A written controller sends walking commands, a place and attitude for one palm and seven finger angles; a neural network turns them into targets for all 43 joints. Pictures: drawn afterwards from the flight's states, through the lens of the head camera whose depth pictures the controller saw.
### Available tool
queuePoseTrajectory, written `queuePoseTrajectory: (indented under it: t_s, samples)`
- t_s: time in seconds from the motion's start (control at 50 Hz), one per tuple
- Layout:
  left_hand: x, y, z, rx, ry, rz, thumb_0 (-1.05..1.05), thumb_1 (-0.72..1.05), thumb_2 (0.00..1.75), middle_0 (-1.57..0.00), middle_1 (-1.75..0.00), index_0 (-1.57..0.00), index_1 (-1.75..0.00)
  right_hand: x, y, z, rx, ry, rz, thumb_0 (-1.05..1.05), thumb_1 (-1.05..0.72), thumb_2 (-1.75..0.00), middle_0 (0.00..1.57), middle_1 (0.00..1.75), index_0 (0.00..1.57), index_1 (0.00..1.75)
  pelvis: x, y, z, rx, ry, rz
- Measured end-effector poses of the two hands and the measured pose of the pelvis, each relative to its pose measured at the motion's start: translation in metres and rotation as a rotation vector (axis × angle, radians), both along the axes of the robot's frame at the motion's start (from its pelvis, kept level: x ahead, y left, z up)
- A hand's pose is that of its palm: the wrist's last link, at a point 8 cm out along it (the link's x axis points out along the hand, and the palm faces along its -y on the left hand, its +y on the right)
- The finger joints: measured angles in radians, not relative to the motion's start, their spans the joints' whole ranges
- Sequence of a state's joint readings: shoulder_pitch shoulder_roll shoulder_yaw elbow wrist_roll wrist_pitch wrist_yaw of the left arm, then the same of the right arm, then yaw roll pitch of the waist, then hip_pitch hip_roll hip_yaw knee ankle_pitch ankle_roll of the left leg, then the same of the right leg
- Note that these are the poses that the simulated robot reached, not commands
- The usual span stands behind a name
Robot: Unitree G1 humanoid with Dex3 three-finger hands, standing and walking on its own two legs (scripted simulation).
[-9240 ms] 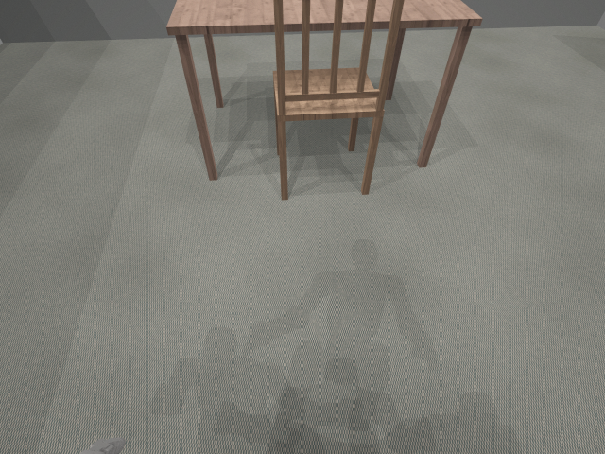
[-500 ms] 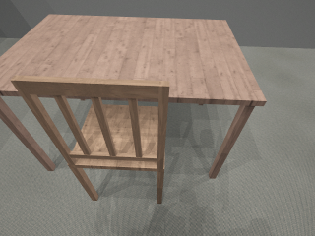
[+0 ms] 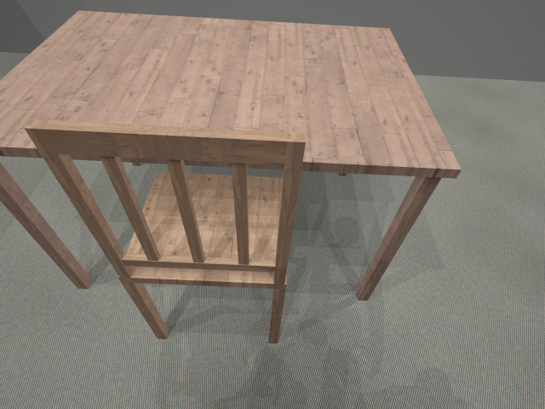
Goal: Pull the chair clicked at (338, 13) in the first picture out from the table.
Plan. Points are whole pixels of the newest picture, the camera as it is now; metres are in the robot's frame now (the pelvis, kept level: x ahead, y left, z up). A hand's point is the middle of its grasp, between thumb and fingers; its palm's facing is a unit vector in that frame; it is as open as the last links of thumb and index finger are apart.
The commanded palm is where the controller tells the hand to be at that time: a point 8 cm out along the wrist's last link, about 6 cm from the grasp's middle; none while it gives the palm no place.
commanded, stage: look again from close up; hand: left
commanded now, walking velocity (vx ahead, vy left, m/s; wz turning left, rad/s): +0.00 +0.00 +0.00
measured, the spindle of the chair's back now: (188, 217) +0.47 +0.19 -0.06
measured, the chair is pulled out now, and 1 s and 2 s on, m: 0.00 0.00 0.00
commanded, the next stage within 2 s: raise the hand toward the chair's back in 0.36 s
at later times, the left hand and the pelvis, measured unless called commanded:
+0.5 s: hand out of the picture +0.00 +0.17 -0.18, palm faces +0.05 -0.98 -0.18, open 7.3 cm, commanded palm +0.10 +0.22 -0.07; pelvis +0.00 +0.00 +0.00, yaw +0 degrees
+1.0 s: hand out of the picture +0.14 +0.16 -0.08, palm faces +0.12 -0.99 -0.06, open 10.2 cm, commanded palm +0.12 +0.22 -0.06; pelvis -0.02 -0.06 -0.12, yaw +6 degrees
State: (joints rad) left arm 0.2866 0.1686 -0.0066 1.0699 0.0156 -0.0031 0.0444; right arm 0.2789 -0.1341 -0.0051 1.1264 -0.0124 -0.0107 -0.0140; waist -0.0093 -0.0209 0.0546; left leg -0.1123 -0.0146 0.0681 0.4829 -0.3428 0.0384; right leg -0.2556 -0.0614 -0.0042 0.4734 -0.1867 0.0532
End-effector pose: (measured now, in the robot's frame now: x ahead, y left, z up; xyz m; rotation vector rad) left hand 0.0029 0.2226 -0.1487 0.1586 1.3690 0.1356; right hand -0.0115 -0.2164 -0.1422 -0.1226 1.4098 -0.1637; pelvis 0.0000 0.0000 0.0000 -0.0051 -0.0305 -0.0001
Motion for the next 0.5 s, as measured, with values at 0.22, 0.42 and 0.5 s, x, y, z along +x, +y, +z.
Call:
queuePoseTrajectory:
  t_s: [0.22,0.42,0.5]
  samples:
    - [-0.019,-0.005,-0.002,-0.022,0.052,0.022,0.00,0.91,0.90,-0.20,-0.30,-0.20,-0.30,-0.011,0.016,-0.002,0.020,0.031,-0.016,0.00,-0.91,-0.90,0.20,0.30,0.20,0.30,0.001,0.006,0.000,0.001,-0.002,-0.002]
    - [-0.015,-0.009,-0.002,-0.030,0.046,0.028,0.00,0.91,0.90,-0.20,-0.30,-0.20,-0.30,-0.006,0.021,-0.004,0.030,0.018,-0.023,0.00,-0.91,-0.90,0.20,0.30,0.20,0.30,0.004,0.007,0.000,0.002,-0.002,-0.006]
    - [-0.005,-0.002,0.003,-0.011,0.023,0.053,0.02,0.93,0.90,-0.20,-0.30,-0.20,-0.30,0.000,0.018,-0.002,0.022,-0.014,-0.012,0.00,-0.91,-0.90,0.20,0.30,0.20,0.30,0.005,0.005,0.000,0.014,0.001,-0.002]
